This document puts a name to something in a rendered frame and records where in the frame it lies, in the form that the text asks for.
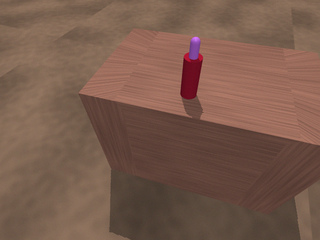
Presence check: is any bottle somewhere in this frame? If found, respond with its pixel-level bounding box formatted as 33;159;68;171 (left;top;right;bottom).
180;37;203;100

